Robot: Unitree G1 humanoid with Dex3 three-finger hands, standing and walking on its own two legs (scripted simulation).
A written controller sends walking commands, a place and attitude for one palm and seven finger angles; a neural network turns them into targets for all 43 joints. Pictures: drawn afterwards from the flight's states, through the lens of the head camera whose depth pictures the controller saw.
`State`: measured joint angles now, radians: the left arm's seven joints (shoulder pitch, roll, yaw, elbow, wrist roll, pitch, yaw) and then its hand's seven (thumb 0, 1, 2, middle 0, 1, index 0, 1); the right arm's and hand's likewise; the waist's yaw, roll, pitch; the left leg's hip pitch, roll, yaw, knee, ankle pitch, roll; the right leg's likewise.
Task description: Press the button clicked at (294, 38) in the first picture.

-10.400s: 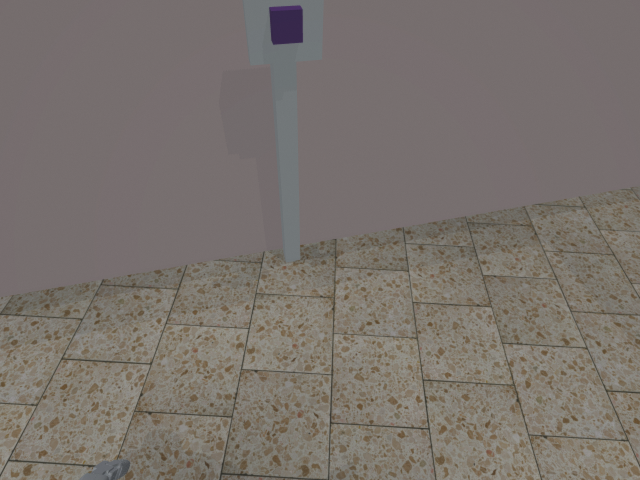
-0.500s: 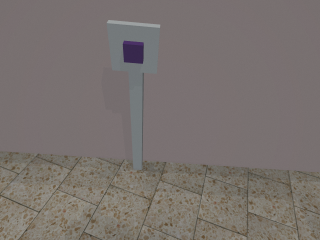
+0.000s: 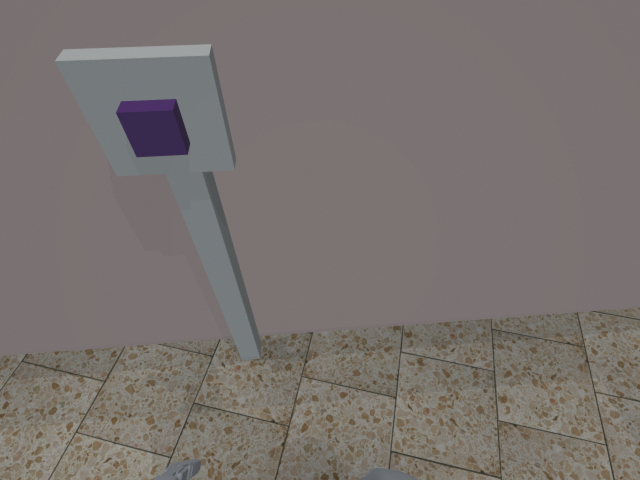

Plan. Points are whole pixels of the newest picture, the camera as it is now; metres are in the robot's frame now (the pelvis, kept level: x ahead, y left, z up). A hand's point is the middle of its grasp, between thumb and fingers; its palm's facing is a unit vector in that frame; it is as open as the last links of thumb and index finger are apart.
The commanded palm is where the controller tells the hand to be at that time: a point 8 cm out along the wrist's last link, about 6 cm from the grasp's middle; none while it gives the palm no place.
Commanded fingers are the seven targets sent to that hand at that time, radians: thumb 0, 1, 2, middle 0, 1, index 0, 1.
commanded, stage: come to a stop and stand still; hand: left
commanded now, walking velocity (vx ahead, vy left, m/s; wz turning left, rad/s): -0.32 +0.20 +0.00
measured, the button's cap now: (156, 127) +0.53 +0.22 +0.16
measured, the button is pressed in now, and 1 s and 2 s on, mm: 0 0 0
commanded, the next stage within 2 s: look again from close up in 1.68 s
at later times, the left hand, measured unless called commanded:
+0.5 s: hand out of the picture +0.01 +0.23 -0.16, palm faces +0.07 -0.96 -0.25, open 7.4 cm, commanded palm none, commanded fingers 0.00 0.90 0.90 -0.20 -0.30 -0.20 -0.30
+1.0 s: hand out of the picture -0.04 +0.26 -0.16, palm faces +0.02 -0.99 -0.17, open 7.4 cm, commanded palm none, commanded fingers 0.00 0.90 0.90 -0.20 -0.30 -0.20 -0.30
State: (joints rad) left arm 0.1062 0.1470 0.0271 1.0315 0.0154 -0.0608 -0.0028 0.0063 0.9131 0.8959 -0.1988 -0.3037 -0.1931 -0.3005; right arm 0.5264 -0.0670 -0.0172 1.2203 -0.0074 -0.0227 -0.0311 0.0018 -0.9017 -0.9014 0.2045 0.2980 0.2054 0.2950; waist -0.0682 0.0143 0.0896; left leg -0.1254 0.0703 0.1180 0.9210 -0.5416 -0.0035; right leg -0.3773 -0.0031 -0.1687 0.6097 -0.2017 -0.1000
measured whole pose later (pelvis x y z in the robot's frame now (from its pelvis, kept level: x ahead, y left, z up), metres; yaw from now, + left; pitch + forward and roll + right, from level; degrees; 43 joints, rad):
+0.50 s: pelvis -0.01 +0.04 +0.01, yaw +1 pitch -1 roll +1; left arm 0.27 0.17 0.02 1.00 0.04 0.02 0.05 0.01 0.91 0.90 -0.21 -0.30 -0.20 -0.30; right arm 0.18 -0.21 -0.05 0.92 -0.01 0.02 -0.02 0.00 -0.91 -0.90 0.20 0.30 0.20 0.29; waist 0.02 0.00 0.01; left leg -0.20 0.00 0.05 0.58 -0.38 -0.02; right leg -0.39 -0.08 -0.14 0.55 -0.15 -0.03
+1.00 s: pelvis -0.04 +0.09 +0.02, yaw +0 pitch -2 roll +0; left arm 0.34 0.14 -0.01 1.04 0.02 0.01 0.02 0.01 0.91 0.90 -0.20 -0.30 -0.19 -0.30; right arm 0.35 -0.16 0.01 1.02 -0.02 0.00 -0.02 0.00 -0.91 -0.90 0.20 0.30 0.20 0.29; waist 0.00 0.00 0.01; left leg -0.17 -0.07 0.10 0.44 -0.26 0.10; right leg -0.29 -0.05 -0.02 0.45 -0.14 0.01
